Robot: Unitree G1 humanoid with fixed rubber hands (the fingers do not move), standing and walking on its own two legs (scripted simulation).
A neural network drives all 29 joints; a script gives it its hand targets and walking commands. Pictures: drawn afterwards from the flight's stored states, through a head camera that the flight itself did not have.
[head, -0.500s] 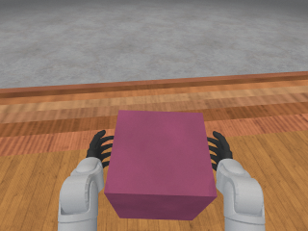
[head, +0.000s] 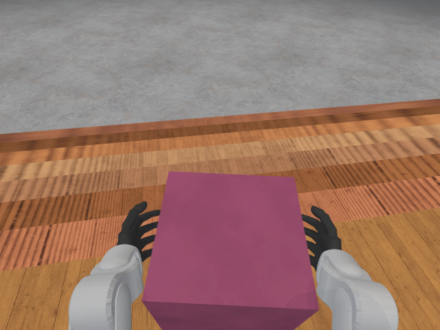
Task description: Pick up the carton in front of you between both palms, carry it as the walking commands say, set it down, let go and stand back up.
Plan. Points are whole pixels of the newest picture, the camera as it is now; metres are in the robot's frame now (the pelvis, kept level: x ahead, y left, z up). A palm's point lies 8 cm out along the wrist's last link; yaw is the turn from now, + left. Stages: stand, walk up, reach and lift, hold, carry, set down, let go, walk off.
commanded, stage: carry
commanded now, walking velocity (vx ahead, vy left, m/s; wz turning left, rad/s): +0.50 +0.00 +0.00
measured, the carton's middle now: (226, 262) +0.25 -0.01 +0.02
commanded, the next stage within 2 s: none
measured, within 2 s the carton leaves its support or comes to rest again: neither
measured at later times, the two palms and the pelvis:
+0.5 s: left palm (165, 118) +0.60 +0.12 +0.08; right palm (280, 114) +0.63 -0.17 +0.07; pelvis +0.31 -0.05 -0.01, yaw +3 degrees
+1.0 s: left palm (170, 61) +0.97 +0.14 +0.06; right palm (255, 61) +0.96 -0.16 +0.06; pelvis +0.63 +0.00 -0.02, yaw +2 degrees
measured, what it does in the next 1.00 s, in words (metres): walks ahead: right foot, then left foot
